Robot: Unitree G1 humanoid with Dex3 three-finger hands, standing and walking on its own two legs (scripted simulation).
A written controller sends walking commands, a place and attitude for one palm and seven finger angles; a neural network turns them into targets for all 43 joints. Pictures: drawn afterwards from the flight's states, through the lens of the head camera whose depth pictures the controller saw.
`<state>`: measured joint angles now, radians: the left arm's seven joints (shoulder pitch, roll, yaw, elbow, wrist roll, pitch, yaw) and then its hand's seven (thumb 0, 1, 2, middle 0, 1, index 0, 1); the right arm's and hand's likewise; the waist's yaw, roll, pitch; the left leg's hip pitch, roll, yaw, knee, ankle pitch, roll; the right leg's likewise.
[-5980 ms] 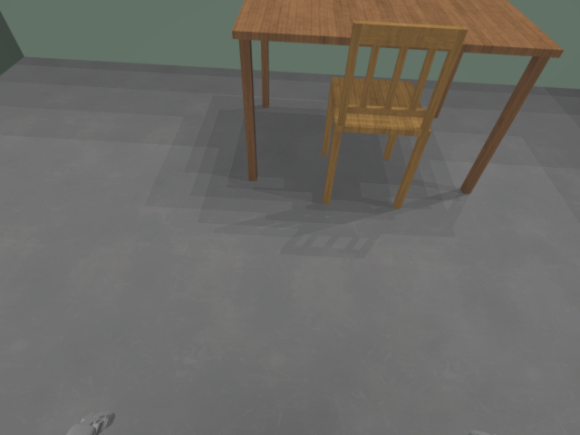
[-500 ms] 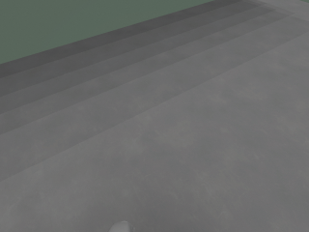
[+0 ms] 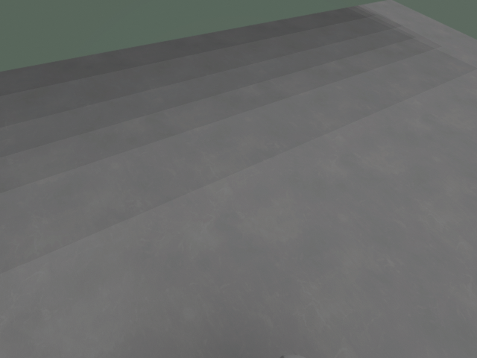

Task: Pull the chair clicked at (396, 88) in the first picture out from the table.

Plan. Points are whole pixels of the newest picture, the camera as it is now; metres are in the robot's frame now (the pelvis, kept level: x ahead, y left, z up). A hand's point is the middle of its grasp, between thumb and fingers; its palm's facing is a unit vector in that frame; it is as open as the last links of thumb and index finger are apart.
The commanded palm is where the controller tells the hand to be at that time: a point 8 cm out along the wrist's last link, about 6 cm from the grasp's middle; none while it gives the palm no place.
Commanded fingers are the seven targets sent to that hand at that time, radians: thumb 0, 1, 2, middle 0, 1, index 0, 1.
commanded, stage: turn to face it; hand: left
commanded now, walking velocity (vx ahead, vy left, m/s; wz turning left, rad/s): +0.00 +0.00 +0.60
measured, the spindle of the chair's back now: out of the picture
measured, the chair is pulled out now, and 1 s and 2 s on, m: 0.00 0.00 0.00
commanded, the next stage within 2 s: none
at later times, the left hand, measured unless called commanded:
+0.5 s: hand out of the picture +0.11 +0.15 -0.15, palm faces +0.26 -0.92 -0.29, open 7.4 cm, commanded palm none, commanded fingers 0.00 0.90 0.90 -0.20 -0.30 -0.20 -0.30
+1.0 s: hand out of the picture -0.13 +0.03 -0.16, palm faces +0.62 -0.73 -0.30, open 7.4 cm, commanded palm none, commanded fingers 0.00 0.90 0.90 -0.20 -0.30 -0.20 -0.30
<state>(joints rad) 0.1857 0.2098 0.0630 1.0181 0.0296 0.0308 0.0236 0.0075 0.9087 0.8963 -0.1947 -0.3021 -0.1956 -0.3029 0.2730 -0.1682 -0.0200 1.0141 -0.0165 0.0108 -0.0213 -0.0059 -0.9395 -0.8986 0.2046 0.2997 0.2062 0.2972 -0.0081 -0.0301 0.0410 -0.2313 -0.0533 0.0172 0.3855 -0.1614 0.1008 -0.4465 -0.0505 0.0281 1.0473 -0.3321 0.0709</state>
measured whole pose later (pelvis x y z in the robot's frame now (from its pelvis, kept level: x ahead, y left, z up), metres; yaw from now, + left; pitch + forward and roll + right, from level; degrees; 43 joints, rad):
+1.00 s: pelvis +0.00 -0.12 -0.01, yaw +37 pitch +0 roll +3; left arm 0.35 0.19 0.03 0.94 0.03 0.01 0.03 0.01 0.90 0.90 -0.20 -0.30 -0.20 -0.30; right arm 0.07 -0.28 -0.06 0.93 -0.02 0.09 0.02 0.01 -0.91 -0.90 0.20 0.30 0.20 0.30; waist 0.04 0.02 0.10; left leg -0.42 0.04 0.05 0.97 -0.41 -0.08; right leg -0.19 -0.11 -0.29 0.54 -0.34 -0.06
